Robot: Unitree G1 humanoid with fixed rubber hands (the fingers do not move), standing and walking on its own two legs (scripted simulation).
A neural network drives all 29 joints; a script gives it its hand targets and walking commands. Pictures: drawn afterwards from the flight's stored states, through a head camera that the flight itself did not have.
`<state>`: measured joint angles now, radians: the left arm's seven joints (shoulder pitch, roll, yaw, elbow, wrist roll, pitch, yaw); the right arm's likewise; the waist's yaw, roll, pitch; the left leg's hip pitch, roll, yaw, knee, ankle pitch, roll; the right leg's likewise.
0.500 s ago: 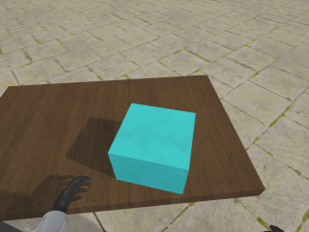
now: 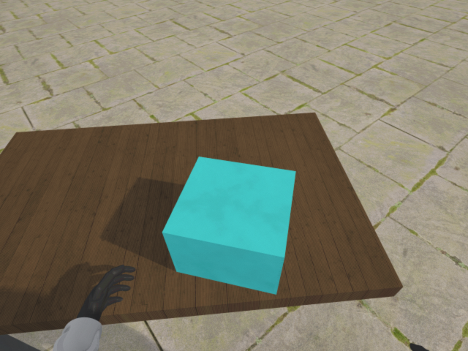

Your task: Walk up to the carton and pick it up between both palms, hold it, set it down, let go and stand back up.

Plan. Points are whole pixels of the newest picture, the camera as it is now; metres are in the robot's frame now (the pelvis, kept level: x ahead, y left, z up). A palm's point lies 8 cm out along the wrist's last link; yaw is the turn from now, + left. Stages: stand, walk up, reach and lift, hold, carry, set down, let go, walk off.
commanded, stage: stand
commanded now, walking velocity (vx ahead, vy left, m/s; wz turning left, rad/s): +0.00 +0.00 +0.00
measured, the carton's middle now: (235, 222) +0.39 +0.03 -0.02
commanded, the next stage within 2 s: none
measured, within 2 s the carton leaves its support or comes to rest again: neither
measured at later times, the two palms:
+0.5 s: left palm (93, 310) +0.21 +0.26 -0.02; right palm out of the picture +0.09 -0.30 -0.10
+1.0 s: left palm (92, 309) +0.22 +0.27 -0.02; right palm out of the picture +0.11 -0.30 -0.09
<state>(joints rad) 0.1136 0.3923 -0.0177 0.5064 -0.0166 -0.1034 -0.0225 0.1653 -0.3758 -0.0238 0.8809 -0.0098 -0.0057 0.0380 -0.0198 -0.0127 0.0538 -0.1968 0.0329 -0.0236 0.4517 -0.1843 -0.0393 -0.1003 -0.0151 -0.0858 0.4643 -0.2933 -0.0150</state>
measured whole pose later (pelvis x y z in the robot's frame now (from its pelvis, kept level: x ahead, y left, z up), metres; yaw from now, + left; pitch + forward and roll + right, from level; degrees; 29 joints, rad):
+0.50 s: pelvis +0.00 +0.00 +0.00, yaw +0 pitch -4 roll +0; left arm 0.09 0.38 0.00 0.53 -0.02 -0.10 -0.02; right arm 0.18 -0.37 -0.03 0.89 -0.01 0.00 0.03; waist -0.02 -0.01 0.06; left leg -0.19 0.04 -0.03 0.44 -0.18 -0.04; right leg -0.09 -0.02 -0.09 0.46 -0.29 -0.02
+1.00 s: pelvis +0.00 +0.00 +0.00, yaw +0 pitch -4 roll +0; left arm 0.08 0.39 0.00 0.55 -0.02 -0.10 -0.02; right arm 0.15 -0.37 -0.03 0.90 -0.01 0.00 0.03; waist -0.01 -0.01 0.06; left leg -0.19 0.04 -0.03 0.44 -0.18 -0.05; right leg -0.08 -0.02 -0.10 0.45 -0.29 -0.02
